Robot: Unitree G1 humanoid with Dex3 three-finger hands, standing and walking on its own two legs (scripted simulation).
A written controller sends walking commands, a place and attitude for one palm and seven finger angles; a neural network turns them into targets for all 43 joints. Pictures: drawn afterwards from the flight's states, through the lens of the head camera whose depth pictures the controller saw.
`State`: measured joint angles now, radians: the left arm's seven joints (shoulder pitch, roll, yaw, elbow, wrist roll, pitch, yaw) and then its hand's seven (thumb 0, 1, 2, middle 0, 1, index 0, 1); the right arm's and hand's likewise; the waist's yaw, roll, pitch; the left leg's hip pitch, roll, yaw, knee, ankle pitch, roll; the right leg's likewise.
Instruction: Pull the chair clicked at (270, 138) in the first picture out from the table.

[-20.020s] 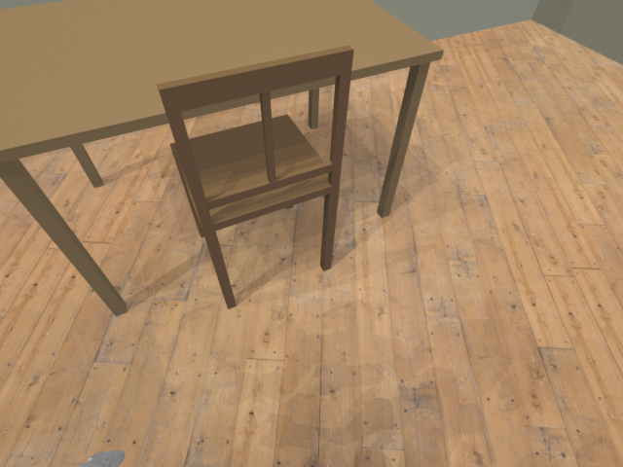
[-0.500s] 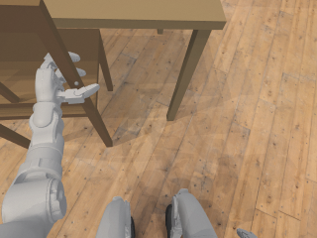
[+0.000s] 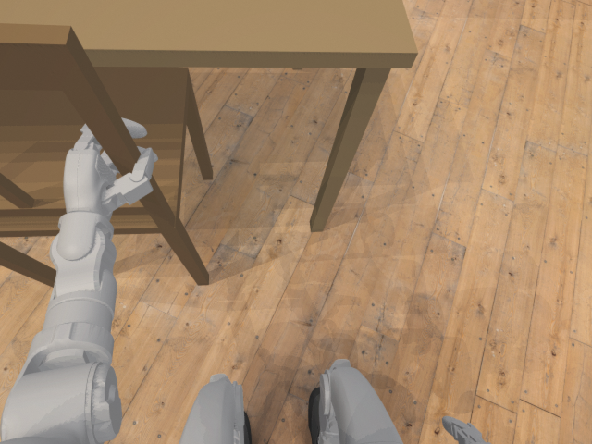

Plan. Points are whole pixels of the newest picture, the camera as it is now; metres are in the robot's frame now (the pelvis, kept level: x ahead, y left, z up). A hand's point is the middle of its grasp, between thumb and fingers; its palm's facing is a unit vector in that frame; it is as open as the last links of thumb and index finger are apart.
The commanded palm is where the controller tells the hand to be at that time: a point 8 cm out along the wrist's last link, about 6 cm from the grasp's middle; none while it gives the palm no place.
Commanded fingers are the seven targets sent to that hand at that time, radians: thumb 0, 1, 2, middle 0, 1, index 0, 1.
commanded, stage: hook a spindle and tug to test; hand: left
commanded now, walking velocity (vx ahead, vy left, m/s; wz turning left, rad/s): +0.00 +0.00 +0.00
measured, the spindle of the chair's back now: out of the picture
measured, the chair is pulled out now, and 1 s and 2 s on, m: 0.01 0.07 0.17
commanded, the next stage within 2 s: step backward, pulling the chair out in 0.34 s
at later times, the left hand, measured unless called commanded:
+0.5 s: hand (138, 197) +0.43 +0.19 +0.02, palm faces +0.05 -1.00 -0.07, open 5.9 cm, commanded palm +0.40 +0.23 +0.02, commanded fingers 0.00 0.90 0.90 -0.50 -1.45 -0.50 -1.45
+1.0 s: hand (156, 218) +0.39 +0.16 +0.03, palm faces +0.11 -0.99 -0.11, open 5.7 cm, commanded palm +0.37 +0.20 +0.03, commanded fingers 0.00 0.90 0.90 -0.50 -1.45 -0.50 -1.45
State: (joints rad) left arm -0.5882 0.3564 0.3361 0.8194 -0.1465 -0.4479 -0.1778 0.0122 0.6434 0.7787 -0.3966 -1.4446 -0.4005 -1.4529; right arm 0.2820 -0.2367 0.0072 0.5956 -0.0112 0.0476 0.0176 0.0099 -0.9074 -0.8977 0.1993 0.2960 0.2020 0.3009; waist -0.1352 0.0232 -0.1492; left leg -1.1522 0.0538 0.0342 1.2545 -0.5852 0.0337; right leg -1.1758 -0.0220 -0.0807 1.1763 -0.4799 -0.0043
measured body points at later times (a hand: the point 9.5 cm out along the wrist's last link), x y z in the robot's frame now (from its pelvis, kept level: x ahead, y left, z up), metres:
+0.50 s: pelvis +0.00 +0.00 +0.01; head +0.15 +0.02 +0.43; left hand +0.42 +0.24 +0.02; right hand +0.10 -0.25 -0.11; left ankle -0.01 +0.10 -0.63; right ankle +0.03 -0.12 -0.63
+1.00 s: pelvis +0.00 +0.00 +0.09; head +0.11 +0.01 +0.52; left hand +0.38 +0.21 +0.04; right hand +0.05 -0.26 -0.04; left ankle -0.01 +0.10 -0.63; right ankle +0.03 -0.13 -0.63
